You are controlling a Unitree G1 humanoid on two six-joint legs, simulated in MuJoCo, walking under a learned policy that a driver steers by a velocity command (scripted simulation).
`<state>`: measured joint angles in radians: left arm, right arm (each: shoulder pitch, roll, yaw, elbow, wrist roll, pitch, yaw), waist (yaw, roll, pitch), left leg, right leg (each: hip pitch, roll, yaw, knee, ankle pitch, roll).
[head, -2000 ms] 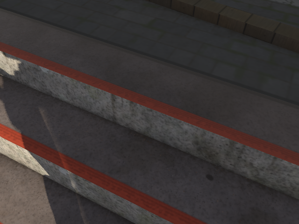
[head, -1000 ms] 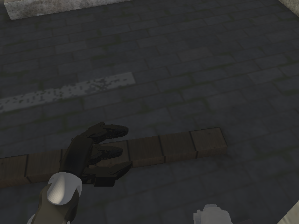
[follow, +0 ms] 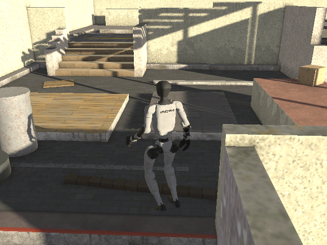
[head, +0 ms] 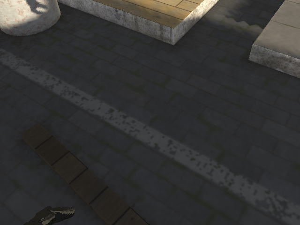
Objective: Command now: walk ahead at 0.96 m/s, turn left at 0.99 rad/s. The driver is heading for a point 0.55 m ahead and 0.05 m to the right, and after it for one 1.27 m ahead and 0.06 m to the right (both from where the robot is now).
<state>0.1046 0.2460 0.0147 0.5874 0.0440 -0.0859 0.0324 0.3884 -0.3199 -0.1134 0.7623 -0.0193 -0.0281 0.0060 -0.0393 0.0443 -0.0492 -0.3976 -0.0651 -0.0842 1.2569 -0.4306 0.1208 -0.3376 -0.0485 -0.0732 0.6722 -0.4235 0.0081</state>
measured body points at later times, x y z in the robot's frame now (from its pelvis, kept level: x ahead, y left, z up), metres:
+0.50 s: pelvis +0.44 +0.05 +0.06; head +0.45 +0.03 +0.51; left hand +0.49 +0.32 -0.04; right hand +0.58 -0.19 -0.07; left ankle +0.38 +0.05 -0.66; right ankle +0.51 -0.08 -0.60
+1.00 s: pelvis +0.95 +0.08 +0.01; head +0.98 +0.09 +0.46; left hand +0.90 +0.36 -0.12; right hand +1.17 -0.15 -0.05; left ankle +1.12 +0.26 -0.65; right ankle +0.83 +0.05 -0.72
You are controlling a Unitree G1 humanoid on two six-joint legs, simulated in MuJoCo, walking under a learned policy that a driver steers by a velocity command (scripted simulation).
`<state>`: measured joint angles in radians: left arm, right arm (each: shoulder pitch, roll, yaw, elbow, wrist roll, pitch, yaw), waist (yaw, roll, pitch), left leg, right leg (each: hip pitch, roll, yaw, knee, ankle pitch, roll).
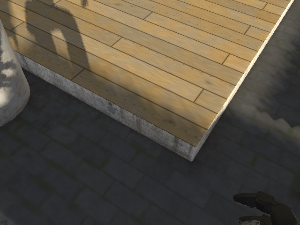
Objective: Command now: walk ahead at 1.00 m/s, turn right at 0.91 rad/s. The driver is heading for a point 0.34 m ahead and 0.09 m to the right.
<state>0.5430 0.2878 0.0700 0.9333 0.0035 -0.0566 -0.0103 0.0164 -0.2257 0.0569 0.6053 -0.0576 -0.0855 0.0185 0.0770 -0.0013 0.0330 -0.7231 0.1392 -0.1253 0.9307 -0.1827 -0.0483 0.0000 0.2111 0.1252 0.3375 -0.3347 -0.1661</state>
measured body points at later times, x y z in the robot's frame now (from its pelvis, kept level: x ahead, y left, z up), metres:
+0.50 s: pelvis +0.42 +0.03 -0.01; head +0.44 +0.00 +0.44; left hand +0.72 +0.17 -0.07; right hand +0.29 -0.23 -0.14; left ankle +0.35 +0.19 -0.73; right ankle +0.54 -0.08 -0.73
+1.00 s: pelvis +0.50 +0.03 +0.00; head +0.50 +0.03 +0.45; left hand +0.65 +0.25 -0.13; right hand +0.51 -0.24 -0.13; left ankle +0.53 +0.14 -0.73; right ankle +0.53 -0.08 -0.73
